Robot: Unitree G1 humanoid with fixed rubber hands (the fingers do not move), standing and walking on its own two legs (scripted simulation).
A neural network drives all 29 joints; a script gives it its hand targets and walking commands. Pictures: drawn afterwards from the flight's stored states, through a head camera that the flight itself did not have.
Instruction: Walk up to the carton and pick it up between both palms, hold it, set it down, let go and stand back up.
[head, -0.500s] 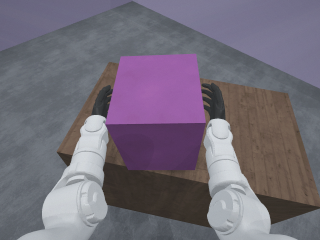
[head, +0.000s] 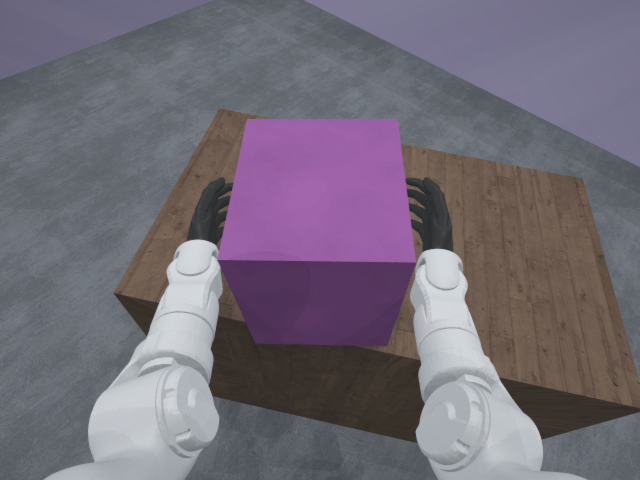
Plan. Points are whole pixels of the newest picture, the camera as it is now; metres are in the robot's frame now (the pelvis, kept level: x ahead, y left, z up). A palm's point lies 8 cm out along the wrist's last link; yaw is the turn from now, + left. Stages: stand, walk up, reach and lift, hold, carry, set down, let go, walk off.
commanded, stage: set down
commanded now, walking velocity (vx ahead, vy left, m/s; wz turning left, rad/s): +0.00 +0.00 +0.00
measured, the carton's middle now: (321, 239) +0.46 +0.00 -0.01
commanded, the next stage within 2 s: none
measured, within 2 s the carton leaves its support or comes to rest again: rests again in 1.42 s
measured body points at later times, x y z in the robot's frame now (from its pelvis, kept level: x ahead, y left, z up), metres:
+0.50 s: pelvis +0.00 +0.00 +0.00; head +0.08 +0.02 +0.44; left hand +0.44 +0.15 +0.03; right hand +0.42 -0.15 +0.06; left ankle -0.04 +0.11 -0.75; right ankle -0.01 -0.14 -0.75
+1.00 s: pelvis +0.00 +0.00 +0.00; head +0.09 +0.02 +0.44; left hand +0.44 +0.15 +0.03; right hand +0.42 -0.15 +0.04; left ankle -0.04 +0.11 -0.75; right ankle -0.01 -0.14 -0.75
